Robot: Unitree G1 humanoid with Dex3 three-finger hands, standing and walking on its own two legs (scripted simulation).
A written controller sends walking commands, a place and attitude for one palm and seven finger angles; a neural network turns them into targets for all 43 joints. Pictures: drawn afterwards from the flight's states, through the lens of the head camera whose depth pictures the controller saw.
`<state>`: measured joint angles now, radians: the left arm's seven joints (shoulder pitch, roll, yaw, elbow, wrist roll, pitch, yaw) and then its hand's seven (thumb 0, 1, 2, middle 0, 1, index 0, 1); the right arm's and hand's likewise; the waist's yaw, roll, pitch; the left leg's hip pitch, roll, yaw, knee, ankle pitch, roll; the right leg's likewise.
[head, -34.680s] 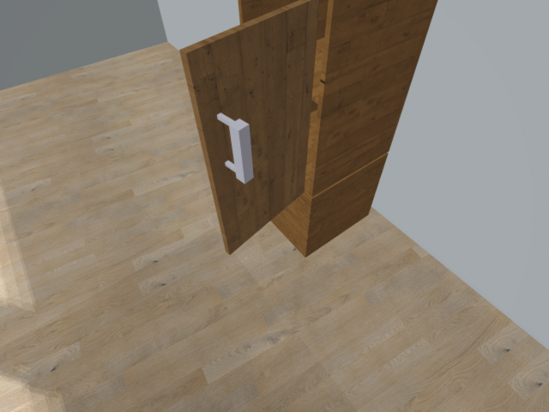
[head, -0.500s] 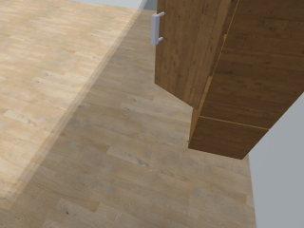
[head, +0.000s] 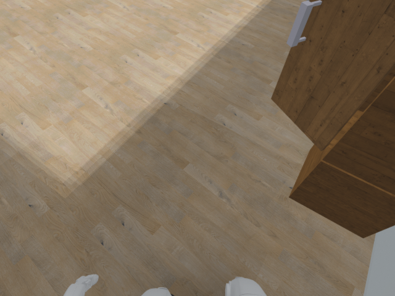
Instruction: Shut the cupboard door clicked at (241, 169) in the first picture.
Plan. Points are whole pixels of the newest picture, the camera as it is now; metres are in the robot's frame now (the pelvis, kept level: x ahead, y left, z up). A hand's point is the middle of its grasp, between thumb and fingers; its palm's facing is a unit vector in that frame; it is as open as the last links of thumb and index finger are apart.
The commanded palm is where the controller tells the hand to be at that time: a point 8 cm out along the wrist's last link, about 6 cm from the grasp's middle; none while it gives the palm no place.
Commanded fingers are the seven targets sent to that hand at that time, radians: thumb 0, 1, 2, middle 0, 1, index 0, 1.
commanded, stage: walk to a spot facing it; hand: left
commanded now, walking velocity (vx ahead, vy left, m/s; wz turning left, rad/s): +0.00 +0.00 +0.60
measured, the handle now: (304, 23) +0.92 -0.32 +0.05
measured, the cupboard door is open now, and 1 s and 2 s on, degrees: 60 60 60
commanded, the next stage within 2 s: turn to face it in 1.46 s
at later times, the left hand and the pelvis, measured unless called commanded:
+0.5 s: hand out of the picture -0.01 +0.15 -0.15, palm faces +0.37 -0.90 -0.24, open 7.4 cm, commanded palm none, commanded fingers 0.00 0.90 0.90 -0.20 -0.30 -0.20 -0.30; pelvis +0.05 -0.03 +0.01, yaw +21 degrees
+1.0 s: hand (65, 246) +0.22 +0.32 -0.13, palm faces +0.48 -0.84 -0.24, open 7.4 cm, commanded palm none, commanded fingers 0.00 0.90 0.90 -0.20 -0.30 -0.20 -0.30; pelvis +0.21 +0.07 +0.01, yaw +31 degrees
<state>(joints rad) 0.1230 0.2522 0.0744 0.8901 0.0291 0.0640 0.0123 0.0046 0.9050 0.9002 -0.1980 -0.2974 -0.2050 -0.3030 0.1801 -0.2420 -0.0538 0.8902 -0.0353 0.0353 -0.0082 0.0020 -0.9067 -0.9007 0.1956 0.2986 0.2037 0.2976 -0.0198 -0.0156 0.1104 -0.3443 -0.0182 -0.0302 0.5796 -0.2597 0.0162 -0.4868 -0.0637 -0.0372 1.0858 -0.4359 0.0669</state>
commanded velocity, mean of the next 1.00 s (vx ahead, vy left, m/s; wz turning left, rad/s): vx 0.29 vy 0.00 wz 0.50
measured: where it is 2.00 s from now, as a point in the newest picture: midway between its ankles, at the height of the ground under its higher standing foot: (149, 228)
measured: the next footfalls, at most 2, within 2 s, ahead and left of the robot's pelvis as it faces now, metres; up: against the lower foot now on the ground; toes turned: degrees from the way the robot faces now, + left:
right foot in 0.16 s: +0.05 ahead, -0.14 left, +0.00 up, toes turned +5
left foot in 0.62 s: +0.12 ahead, +0.15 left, +0.00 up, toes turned +31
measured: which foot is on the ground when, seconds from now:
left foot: down 0.00-0.16, up 0.18-0.60, down 0.62-1.00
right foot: up 0.00-0.14, down 0.16-0.62, up 0.64-1.00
